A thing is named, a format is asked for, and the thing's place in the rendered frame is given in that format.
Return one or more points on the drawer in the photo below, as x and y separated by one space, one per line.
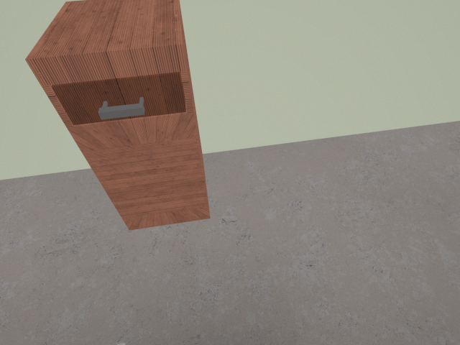
162 93

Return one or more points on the handle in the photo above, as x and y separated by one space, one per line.
112 112

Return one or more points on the cabinet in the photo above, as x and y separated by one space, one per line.
150 167

